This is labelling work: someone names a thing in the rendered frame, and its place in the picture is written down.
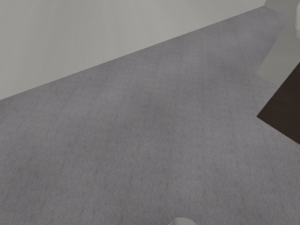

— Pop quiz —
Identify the pedestal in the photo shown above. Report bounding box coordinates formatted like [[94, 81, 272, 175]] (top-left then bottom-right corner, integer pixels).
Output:
[[257, 62, 300, 144]]

